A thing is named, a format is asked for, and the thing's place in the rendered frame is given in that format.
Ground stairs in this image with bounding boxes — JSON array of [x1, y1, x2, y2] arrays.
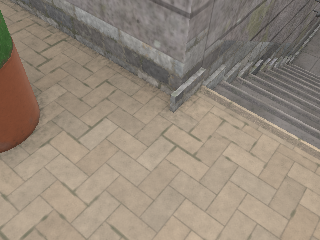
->
[[213, 63, 320, 149]]

